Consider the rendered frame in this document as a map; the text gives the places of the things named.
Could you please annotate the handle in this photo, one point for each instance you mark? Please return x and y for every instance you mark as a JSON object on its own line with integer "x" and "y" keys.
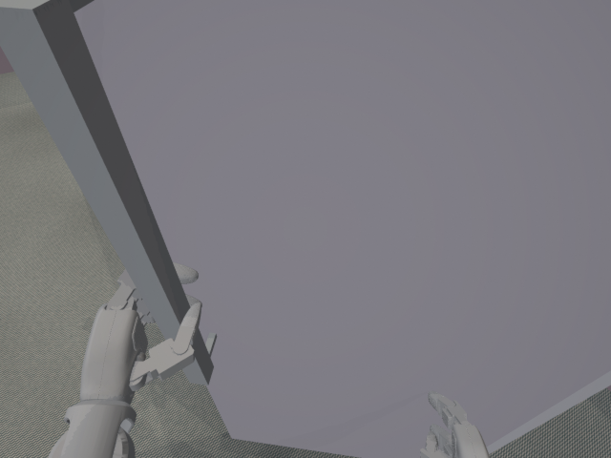
{"x": 47, "y": 51}

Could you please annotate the robot right hand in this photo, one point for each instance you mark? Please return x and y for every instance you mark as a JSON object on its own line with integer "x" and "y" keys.
{"x": 465, "y": 440}

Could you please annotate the robot left forearm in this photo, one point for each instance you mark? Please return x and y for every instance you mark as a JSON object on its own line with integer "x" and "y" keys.
{"x": 98, "y": 429}

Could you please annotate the robot left hand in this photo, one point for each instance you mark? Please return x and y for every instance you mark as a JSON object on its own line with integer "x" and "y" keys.
{"x": 110, "y": 369}

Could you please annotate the fridge door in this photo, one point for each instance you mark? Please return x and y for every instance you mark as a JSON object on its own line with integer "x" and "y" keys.
{"x": 382, "y": 198}

